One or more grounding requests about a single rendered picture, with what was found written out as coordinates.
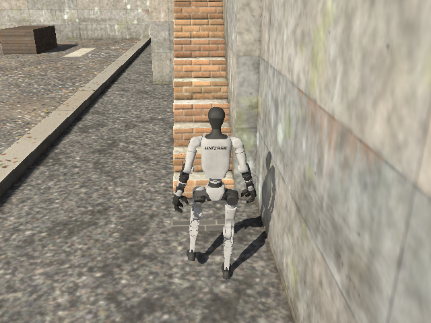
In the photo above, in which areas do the stairs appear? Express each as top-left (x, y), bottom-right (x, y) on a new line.
top-left (173, 0), bottom-right (234, 199)

